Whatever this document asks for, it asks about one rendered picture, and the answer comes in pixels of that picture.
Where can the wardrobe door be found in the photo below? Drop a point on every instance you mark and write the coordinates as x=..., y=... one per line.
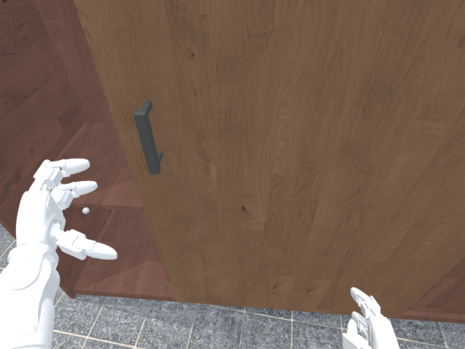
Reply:
x=447, y=295
x=309, y=146

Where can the robot right hand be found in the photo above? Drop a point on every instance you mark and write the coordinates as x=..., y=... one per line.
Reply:
x=377, y=331

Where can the left robot forearm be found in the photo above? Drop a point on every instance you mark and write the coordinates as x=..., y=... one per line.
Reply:
x=27, y=289

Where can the robot left hand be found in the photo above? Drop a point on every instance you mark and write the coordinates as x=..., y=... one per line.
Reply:
x=39, y=208

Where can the handle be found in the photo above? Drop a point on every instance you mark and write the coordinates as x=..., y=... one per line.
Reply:
x=152, y=157

